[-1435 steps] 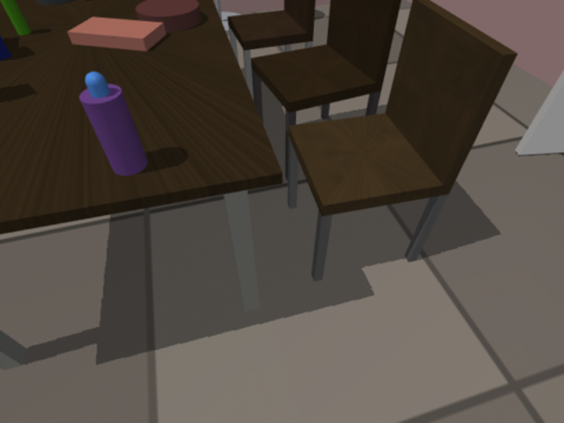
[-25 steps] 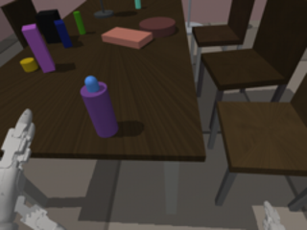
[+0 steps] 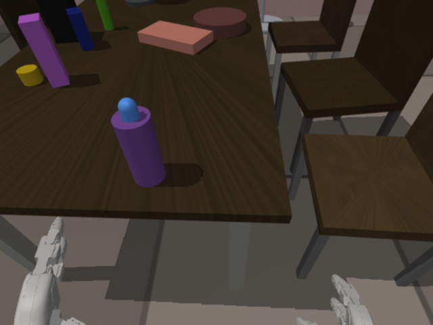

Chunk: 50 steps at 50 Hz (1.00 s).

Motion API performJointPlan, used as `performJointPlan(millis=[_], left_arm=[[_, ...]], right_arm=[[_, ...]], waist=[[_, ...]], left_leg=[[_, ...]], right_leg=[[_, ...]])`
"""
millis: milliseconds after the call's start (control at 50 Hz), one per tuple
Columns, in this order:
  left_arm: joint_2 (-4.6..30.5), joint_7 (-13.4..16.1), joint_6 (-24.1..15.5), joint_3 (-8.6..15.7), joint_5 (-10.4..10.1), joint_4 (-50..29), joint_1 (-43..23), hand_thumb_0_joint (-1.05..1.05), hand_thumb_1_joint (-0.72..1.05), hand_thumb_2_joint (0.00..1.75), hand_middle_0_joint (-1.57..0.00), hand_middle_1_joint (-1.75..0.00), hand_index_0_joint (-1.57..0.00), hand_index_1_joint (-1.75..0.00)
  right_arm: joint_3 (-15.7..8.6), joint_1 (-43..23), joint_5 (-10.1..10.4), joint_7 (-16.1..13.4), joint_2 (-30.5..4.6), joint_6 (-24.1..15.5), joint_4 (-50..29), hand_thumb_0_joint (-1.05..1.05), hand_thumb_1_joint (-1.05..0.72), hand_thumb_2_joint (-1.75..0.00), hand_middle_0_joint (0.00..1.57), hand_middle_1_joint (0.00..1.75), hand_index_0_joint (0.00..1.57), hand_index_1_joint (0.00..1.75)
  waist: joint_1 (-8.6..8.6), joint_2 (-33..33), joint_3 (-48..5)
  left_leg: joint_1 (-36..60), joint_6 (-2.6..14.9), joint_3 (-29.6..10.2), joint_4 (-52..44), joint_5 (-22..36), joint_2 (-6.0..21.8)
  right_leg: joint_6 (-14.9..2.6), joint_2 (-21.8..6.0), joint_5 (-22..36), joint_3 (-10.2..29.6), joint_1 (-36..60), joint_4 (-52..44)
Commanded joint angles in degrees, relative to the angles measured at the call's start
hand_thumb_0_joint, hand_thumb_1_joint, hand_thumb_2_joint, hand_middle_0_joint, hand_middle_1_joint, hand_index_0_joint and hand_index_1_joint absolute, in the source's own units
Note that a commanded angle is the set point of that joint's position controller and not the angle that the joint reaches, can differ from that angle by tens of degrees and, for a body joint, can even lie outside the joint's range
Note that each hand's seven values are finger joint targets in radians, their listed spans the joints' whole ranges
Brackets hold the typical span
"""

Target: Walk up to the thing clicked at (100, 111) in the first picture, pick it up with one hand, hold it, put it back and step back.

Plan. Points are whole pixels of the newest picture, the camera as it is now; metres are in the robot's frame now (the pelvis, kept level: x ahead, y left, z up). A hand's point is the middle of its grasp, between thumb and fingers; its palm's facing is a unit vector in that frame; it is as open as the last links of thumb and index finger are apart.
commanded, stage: home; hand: left
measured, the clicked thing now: (139, 142) +0.46 +0.21 +0.10
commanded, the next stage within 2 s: none
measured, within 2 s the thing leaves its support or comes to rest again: neither
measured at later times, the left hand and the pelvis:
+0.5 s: hand (136, 312) +0.19 +0.19 -0.10, palm faces +0.08 -0.97 -0.24, open 17.6 cm; pelvis +0.02 +0.01 +0.00, yaw -1 degrees
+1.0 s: hand out of the picture +0.12 +0.25 -0.13, palm faces -0.03 -0.93 -0.38, open 17.5 cm; pelvis +0.02 +0.01 +0.00, yaw -1 degrees
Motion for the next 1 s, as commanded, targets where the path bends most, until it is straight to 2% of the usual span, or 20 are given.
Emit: performJointPlan(millis=[0, 80, 100, 180, 200, 220, 240, 260, 280, 320, 400, 420, 540, 580, 720, 740, 800, 880, 940, 980], left_arm=[[6.56, 0.51, -1.53, 1.13, 0.3, -5.79, -2.22, 0.0, -0.61, 0.02, -0.04, -0.05, -0.04, -0.04], [3.88, 0.87, -0.02, -3.84, 1.19, 1.24, -6.69, 0.0, -0.61, 0.02, -0.04, -0.05, -0.04, -0.05], [2.95, 0.87, 0.24, -5.52, 1.3, 3.83, -8.79, 0.0, -0.6, 0.03, -0.04, -0.05, -0.04, -0.05], [3.2, 1.39, 1.78, -6.28, 1.76, 13.93, -7.93, 0.0, -0.54, 0.06, -0.05, -0.06, -0.05, -0.06], [4.11, 1.66, 2.02, -5.48, 1.75, 14.65, -8.19, 0.0, -0.55, 0.05, -0.05, -0.05, -0.05, -0.05], [8.62, 3.77, 1.88, 2.17, 2.22, 13.18, -7.1, 0.0, -0.57, 0.04, -0.05, -0.05, -0.05, -0.05], [4.76, 3.62, 2.66, -3.42, 2.67, 17.49, -5.39, 0.0, -0.59, 0.03, -0.04, -0.05, -0.04, -0.05], [5.16, 3.84, 2.91, -3.42, 2.65, 17.24, -7.64, 0.0, -0.58, 0.04, -0.05, -0.05, -0.05, -0.05], [3.71, 4.08, 3.39, -5.46, 2.61, 18.59, -9.73, 0.0, -0.59, 0.03, -0.04, -0.05, -0.04, -0.05], [3.34, 4.79, 4.5, -6.13, 2.73, 21.87, -13.44, 0.0, -0.59, 0.03, -0.04, -0.05, -0.04, -0.05], [1.7, 5.22, 5.26, -8.75, 2.7, 22.87, -19.75, 0.0, -0.61, 0.02, -0.04, -0.04, -0.04, -0.04], [2.9, 5.71, 5.49, -7.36, 2.73, 22.05, -19.26, 0.0, -0.6, 0.03, -0.04, -0.05, -0.04, -0.05], [-0.06, 6.22, 7.96, -10.04, 2.6, 25.94, -13.09, 0.0, -0.61, 0.02, -0.04, -0.04, -0.04, -0.04], [1.98, 6.44, 8.4, -8.04, 2.63, 25.43, -13.09, 0.0, -0.61, 0.02, -0.04, -0.04, -0.04, -0.04], [3.04, 6.77, 9.13, -7.49, 2.5, 22.7, -17.23, 0.0, -0.58, 0.04, -0.05, -0.05, -0.05, -0.05], [14.59, 4.56, 10.51, -5.55, 5.41, 36.6, -13.53, 0.0, -0.57, 0.04, -0.05, -0.05, -0.05, -0.05], [13.53, 2.97, 11.65, -6.43, 5.16, 38.47, -13.82, 0.0, -0.59, 0.03, -0.05, -0.05, -0.04, -0.05], [13.5, 1.94, 12.29, -8.36, 4.21, 43.83, -18.49, 0.0, -0.54, 0.06, -0.05, -0.06, -0.05, -0.06], [15.01, 1.66, 12.49, -8.69, 4.18, 47.67, -19.98, 0.0, -0.56, 0.05, -0.05, -0.05, -0.05, -0.05], [15.82, 1.52, 12.73, -9.01, 4.11, 50.32, -20.25, 0.0, -0.55, 0.06, -0.05, -0.05, -0.05, -0.05]], right_arm=[[-4.36, 0.2, -0.04, -0.81, -9.34, -2.67, -6.56, 0.0, -0.75, -0.82, 0.19, 0.28, 0.19, 0.28], [1.1, -7.6, -0.07, -0.88, -4.69, -2.65, -8.11, 0.0, -0.89, -0.9, 0.2, 0.3, 0.2, 0.3], [1.3, -8.88, -0.11, -0.95, -4.71, -2.68, -8.41, 0.0, -0.89, -0.9, 0.2, 0.3, 0.2, 0.3], [0.34, -5.45, -0.9, -1.82, -6.5, -2.01, -6.15, 0.0, -0.9, -0.9, 0.2, 0.3, 0.2, 0.3], [-0.15, -4.76, -1.07, -1.94, -7.63, -1.85, -6.39, 0.0, -0.9, -0.9, 0.2, 0.3, 0.2, 0.3], [-0.44, -2.69, -1.71, -2.14, -11.99, -1.35, 0.45, 0.0, -0.9, -0.9, 0.2, 0.3, 0.2, 0.3], [-0.13, -3.07, -1.56, -2.14, -11.53, -1.14, -0.05, 0.0, -0.9, -0.9, 0.2, 0.3, 0.2, 0.3], [0.48, -3.08, -1.73, -2.19, -10.41, -0.95, -0.49, 0.0, -0.9, -0.9, 0.2, 0.3, 0.2, 0.3], [0.67, -3.84, -1.67, -2.17, -10.35, -0.98, -0.31, 0.0, -0.9, -0.9, 0.2, 0.3, 0.2, 0.3], [0.55, -3.97, -1.54, -2.38, -10.36, -0.46, 0.36, 0.0, -0.9, -0.9, 0.2, 0.3, 0.2, 0.3], [0.96, -5.2, -1.54, -2.5, -10.36, -0.02, 0.58, 0.0, -0.9, -0.9, 0.2, 0.3, 0.2, 0.3], [0.92, -5.17, -1.48, -2.59, -10.33, -0.16, 0.39, 0.0, -0.9, -0.9, 0.2, 0.3, 0.2, 0.3], [0.79, -5.88, -1.21, -2.27, -10.6, 0.05, 0.58, 0.0, -0.9, -0.9, 0.2, 0.3, 0.2, 0.3], [0.63, -5.79, -1.15, -1.96, -10.75, 0.61, 0.69, 0.0, -0.9, -0.9, 0.2, 0.3, 0.2, 0.3], [0.85, -6.28, -0.86, -1.99, -10.66, 1.99, 0.4, 0.0, -0.9, -0.9, 0.2, 0.3, 0.2, 0.3], [-2.04, -1.9, -4.79, -0.77, -19.96, 4.46, 7.22, 0.0, -0.9, -0.9, 0.2, 0.3, 0.2, 0.3], [-1.9, -2.43, -3.87, 0.11, -19.18, 6.52, 7.91, 0.0, -0.9, -0.9, 0.2, 0.3, 0.2, 0.3], [-1.11, -4.39, -3.12, 1.22, -19.01, 7.14, 10.86, 0.0, -0.9, -0.9, 0.2, 0.3, 0.2, 0.3], [-0.88, -5.32, -3.35, 1.43, -20.06, 7.49, 13.13, 0.0, -0.9, -0.9, 0.2, 0.3, 0.2, 0.3], [-0.89, -6.19, -3.4, 1.63, -20.54, 7.87, 14.77, 0.0, -0.9, -0.9, 0.2, 0.3, 0.2, 0.3]], waist=[[-2.51, -1.77, -3.92], [-1.66, -2.41, -4.5], [-2.4, -2.84, -3.93], [-2.78, -0.37, -8.01], [-2.4, 0.94, -9.93], [-0.79, 2.7, -11.16], [-1.88, 3.8, -10.31], [-1.96, 2.97, -12.11], [-2.72, 3.39, -11.3], [-3.56, 3.92, -11.12], [-3.96, 1.51, -8.96], [-3.04, -0.34, -10.99], [-2.23, -2.11, -10.19], [-1.65, -2.38, -10.5], [-2.72, 0.79, -9.44], [-3.35, 2.08, -11.45], [-3.11, 1.26, -14.02], [-3.21, -0.7, -6.87], [-3.1, 0.2, -4.02], [-2.96, -0.37, -1.79]], left_leg=[[-4.36, 1.55, 3.62, -7.31, 9.06, -0.92], [-5.19, 1.28, 3.28, -6.64, 11.07, -0.89], [-5.58, 1.39, 3.37, -6.83, 9.19, -1.03], [-5.37, 1.27, 4.09, -5.19, 10.97, -1.35], [-4.85, 1.08, 4.41, -4.47, 13.06, -1.5], [-4.13, 0.28, 4.06, -3.21, 15.17, -1.48], [-3.9, -0.08, 4.24, -3.25, 16.11, -1.26], [-3.71, -0.27, 4.24, -2.48, 19.23, -1.0], [-3.85, -0.73, 3.93, -2.73, 19.85, -0.48], [-4.88, -1.0, 3.88, -2.32, 20.77, -0.2], [-6.42, -0.38, 3.67, -2.9, 14.89, -0.11], [-5.78, -0.18, 3.52, -2.8, 15.3, -0.15], [-5.29, -0.34, 4.06, -2.18, 19.93, -0.1], [-6.51, -0.32, 4.12, -2.23, 20.21, -0.19], [-5.08, -0.48, 4.74, -3.06, 19.09, -0.16], [-2.72, 0.92, 0.24, 0.4, 27.78, 4.52], [1.14, 2.29, -0.11, 0.24, 31.29, 4.67], [-2.75, 2.48, -1.18, -4.94, 16.59, 4.6], [-3.48, 2.64, -1.77, -6.9, 15.87, 4.79], [-4.02, 2.58, -2.21, -8.88, 10.94, 4.47]], right_leg=[[-0.92, 1.97, 4.75, -3.96, 5.06, -4.69], [-1.3, 1.61, 5.25, -3.54, 5.05, -4.44], [-1.22, 1.54, 3.8, -3.33, 4.42, -4.75], [-1.23, 1.12, 6.72, -2.67, 5.99, -4.08], [-1.31, 0.95, 8.9, -2.39, 7.0, -3.64], [-1.81, 1.69, 9.94, -2.62, 8.24, -2.41], [-2.18, 1.95, 10.26, -2.55, 7.13, -2.04], [-2.25, 2.1, 12.64, -2.7, 8.1, -1.57], [-2.36, 2.43, 12.63, -2.87, 7.15, -1.2], [-2.55, 2.64, 13.15, -2.78, 5.99, -0.8], [-2.21, 2.62, 9.3, -2.97, 4.92, -1.52], [-2.09, 2.66, 9.75, -3.08, 6.67, -1.5], [-2.02, 2.85, 13.37, -3.59, 7.24, -1.07], [-2.13, 2.76, 13.78, -3.43, 8.01, -1.24], [-2.19, 2.83, 12.95, -2.72, 7.01, -1.4], [-5.39, -4.2, 26.04, 2.94, 8.61, 3.68], [-6.13, -4.36, 27.67, 2.69, 8.53, 3.82], [-4.7, -3.7, 12.53, 2.56, 5.32, 0.17], [-4.53, -4.01, 12.64, 3.3, 5.69, -1.11], [-4.27, -4.04, 8.58, 3.82, 5.07, -3.86]])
